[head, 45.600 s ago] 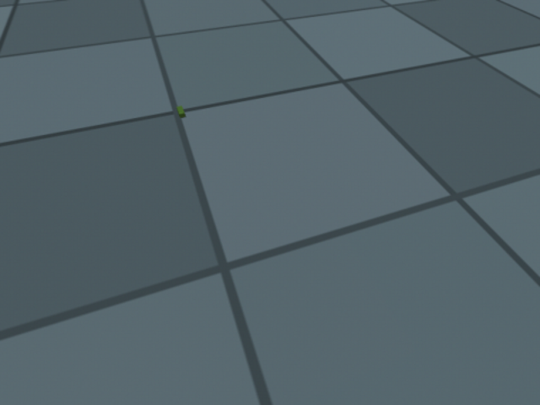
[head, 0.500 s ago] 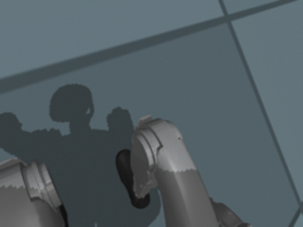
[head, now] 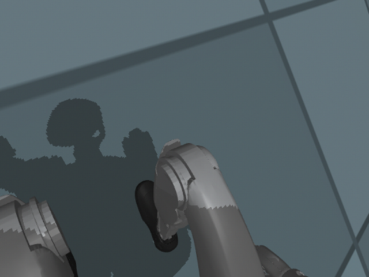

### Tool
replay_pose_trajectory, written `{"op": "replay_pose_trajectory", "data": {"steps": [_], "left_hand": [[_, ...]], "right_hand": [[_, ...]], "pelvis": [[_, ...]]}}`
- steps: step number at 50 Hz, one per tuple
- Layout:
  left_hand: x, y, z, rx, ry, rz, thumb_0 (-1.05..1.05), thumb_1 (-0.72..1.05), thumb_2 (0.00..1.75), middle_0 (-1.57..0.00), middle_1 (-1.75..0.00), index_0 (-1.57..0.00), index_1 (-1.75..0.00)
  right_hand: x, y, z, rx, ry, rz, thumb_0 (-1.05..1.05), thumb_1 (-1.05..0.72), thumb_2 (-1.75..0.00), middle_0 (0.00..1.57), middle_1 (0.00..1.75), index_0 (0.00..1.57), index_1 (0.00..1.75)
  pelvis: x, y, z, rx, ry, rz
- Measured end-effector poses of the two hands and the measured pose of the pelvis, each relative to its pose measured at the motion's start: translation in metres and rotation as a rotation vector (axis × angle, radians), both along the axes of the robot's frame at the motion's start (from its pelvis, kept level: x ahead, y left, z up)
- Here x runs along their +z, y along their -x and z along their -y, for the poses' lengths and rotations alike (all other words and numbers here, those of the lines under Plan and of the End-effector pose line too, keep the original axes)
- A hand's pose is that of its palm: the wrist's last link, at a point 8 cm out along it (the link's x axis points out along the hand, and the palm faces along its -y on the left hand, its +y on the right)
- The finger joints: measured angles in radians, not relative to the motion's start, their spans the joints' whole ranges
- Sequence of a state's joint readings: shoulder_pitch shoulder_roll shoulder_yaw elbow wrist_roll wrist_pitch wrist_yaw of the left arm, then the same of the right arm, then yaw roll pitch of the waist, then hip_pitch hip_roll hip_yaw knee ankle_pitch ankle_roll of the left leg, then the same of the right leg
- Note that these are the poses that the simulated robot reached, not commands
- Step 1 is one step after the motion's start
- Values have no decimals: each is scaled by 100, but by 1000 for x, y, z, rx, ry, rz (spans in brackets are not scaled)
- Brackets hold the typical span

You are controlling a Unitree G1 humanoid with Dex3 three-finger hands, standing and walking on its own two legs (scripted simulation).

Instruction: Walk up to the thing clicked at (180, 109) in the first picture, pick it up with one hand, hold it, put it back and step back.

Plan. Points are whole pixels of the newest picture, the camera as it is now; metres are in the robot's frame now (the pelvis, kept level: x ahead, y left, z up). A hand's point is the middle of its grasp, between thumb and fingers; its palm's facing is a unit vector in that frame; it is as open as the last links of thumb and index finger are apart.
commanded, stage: rest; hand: left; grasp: from above
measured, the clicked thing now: out of the picture +0.46 +0.36 -0.29
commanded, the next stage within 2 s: open in 0.14 s
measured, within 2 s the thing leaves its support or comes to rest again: neither
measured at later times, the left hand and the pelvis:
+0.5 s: hand out of the picture +0.44 +0.35 -0.25, palm faces -0.42 -0.18 -0.89, open 8.0 cm; pelvis +0.00 +0.00 +0.00, yaw -1 degrees
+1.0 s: hand out of the picture +0.45 +0.36 -0.25, palm faces -0.43 -0.18 -0.89, open 12.8 cm; pelvis +0.00 +0.00 +0.00, yaw -1 degrees
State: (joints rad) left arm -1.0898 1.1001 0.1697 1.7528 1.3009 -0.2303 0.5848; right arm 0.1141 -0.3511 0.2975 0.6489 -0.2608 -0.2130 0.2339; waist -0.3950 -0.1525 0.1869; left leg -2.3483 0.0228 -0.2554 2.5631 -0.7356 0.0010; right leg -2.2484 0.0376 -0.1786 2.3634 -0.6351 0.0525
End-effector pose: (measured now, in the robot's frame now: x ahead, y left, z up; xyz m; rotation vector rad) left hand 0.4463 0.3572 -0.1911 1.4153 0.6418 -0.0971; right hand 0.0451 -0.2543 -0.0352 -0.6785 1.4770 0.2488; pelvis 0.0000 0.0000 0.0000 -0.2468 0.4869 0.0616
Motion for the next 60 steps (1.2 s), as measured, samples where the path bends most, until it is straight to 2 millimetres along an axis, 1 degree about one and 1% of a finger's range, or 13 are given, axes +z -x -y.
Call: {"op": "replay_pose_trajectory", "data": {"steps": [14, 17, 20, 23, 32, 41, 50, 60], "left_hand": [[-1, -2, 1, 11, -11, 2, -2, 50, 6, -104, -11, -106, -10], [-1, -2, 1, 17, -7, 3, -1, 50, 8, -101, -14, -103, -12], [-2, -2, 1, 9, -8, -2, -1, 49, 12, -96, -19, -98, -18], [-2, -3, 1, 7, -7, 6, -1, 42, 20, -87, -26, -89, -24], [-3, -3, -1, 4, -7, 8, 0, 12, 45, -63, -46, -64, -46], [-2, -4, -3, 7, -7, 10, 0, -12, 65, -44, -64, -44, -65], [-3, -5, -3, 4, -6, 5, 0, -29, 80, -29, -79, -29, -80], [-3, -6, -2, -2, -12, 1, 0, -40, 90, -18, -90, -18, -91]], "right_hand": [[1, -1, 0, 22, -16, 12, 0, -90, -90, 20, 30, 20, 29], [1, 1, -1, 22, -16, 10, 0, -90, -90, 20, 30, 20, 30], [1, 3, -2, 20, -16, 8, 0, -90, -90, 20, 30, 20, 30], [2, 4, -2, 20, -13, 5, 0, -90, -90, 20, 30, 20, 30], [6, 5, -5, 22, 1, -3, 0, -90, -90, 20, 30, 20, 30], [7, 4, -8, 23, -2, -6, 0, -90, -90, 20, 30, 20, 30], [7, 4, -10, 21, -9, -6, 0, -89, -90, 20, 30, 20, 30], [5, 5, -9, 19, -13, -8, 0, -89, -89, 20, 30, 20, 30]], "pelvis": [[-1, 2, 0, -5, 3, 16], [-1, 2, 0, -6, 4, 18], [-1, 3, 0, -7, 5, 20], [0, 3, 0, -7, 6, 21], [2, 4, -1, -9, 15, 16], [3, 3, -3, -9, 20, 11], [5, 3, -3, -10, 21, 8], [4, 4, -2, -10, 18, 11]]}}
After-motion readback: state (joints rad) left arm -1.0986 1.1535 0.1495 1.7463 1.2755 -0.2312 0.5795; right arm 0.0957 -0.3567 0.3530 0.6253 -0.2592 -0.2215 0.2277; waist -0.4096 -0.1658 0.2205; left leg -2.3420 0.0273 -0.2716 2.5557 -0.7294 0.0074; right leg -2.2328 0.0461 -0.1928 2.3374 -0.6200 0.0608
